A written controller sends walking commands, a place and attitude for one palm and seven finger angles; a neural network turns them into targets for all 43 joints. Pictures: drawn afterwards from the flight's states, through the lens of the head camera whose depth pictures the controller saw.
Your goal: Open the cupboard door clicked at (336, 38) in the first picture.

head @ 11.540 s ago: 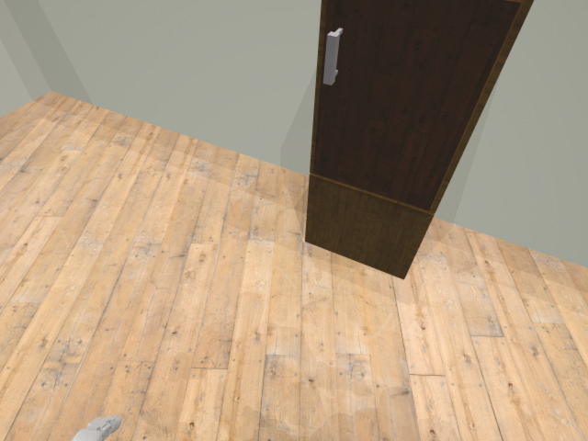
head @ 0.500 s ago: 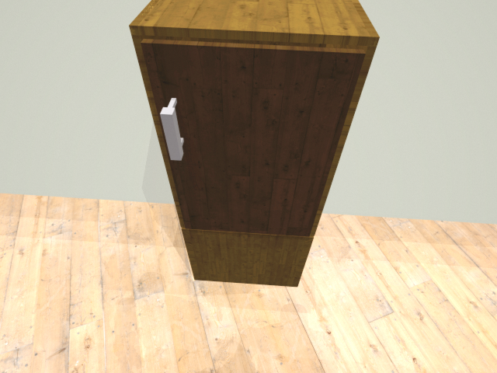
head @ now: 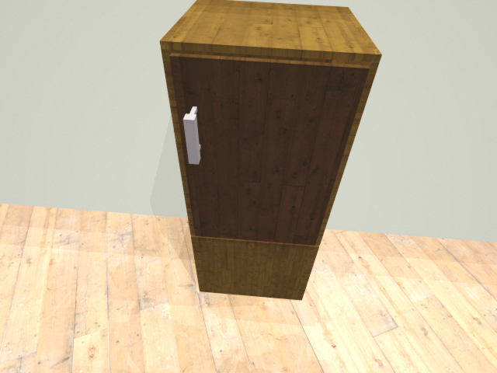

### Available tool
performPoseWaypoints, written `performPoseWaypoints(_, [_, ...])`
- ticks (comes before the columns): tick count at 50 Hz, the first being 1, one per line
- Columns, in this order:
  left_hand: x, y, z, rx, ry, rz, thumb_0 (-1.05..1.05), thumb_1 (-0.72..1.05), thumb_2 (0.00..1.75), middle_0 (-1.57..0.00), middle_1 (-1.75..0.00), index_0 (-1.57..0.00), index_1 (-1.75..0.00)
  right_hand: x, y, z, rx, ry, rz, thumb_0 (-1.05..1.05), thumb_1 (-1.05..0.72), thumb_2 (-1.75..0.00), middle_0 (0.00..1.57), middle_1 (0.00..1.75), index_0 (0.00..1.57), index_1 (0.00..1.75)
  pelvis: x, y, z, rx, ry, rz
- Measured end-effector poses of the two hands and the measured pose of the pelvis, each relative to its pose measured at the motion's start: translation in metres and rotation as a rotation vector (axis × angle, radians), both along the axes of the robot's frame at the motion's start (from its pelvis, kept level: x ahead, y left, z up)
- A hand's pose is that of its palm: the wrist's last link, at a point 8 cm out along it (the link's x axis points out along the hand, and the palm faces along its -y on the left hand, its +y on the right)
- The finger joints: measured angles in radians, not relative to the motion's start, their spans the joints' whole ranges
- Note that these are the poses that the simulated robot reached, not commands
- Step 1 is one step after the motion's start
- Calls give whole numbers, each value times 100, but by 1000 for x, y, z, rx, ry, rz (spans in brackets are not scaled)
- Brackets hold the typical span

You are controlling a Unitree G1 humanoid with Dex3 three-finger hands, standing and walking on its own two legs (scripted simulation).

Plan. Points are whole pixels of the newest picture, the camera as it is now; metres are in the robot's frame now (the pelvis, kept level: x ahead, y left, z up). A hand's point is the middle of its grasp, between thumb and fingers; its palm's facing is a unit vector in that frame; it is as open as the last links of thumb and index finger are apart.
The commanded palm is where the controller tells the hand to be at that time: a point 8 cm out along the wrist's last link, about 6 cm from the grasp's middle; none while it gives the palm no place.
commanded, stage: look again from close up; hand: left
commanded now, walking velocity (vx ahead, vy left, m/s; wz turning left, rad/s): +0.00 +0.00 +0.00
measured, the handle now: (194, 135) +0.60 +0.16 +0.08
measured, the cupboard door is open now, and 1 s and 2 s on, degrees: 0 0 0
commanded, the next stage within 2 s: shuffle to correct the standing spot in 0.20 s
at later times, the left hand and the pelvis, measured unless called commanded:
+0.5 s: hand out of the picture -0.01 +0.20 -0.17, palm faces +0.01 -0.98 -0.21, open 7.4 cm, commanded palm none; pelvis +0.00 +0.02 +0.00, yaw +0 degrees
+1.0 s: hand out of the picture +0.05 +0.17 -0.17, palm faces +0.09 -0.98 -0.15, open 7.3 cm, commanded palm none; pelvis +0.07 +0.02 +0.01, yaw +1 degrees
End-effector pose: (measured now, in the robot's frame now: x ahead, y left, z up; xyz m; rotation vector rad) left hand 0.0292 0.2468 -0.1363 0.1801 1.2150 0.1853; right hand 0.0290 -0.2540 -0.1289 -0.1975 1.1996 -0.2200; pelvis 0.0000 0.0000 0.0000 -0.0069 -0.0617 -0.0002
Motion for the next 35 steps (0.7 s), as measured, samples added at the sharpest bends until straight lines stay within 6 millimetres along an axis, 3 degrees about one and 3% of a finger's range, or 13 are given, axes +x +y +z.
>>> performPoseWaypoints(8, [4,25,10,34,-35,-22,0,91,90,-20,-30,-20,-30,-12,4,5,-7,8,22,1,-91,-89,20,30,20,29,-14,11,3,6,-1,0])
performPoseWaypoints(18, [-20,33,8,37,45,-15,0,91,90,-20,-30,-19,-30,-27,10,2,2,76,24,1,-91,-89,20,30,20,29,-18,18,5,11,9,2])
performPoseWaypoints(28, [-53,-12,-8,-68,204,14,0,91,90,-20,-30,-19,-30,-37,35,-10,71,170,-22,1,-91,-89,20,30,20,29,9,12,2,8,22,-9])
performPoseWaypoints(35, [-49,-48,-14,-128,268,53,0,91,90,-20,-30,-19,-30,-26,39,-18,96,224,-58,1,-91,-89,20,30,20,29,40,0,-3,-10,43,-11])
